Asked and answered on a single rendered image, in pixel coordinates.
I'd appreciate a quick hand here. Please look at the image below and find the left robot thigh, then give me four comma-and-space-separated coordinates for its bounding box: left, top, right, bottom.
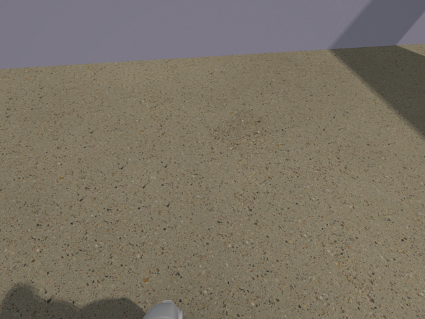
143, 303, 183, 319

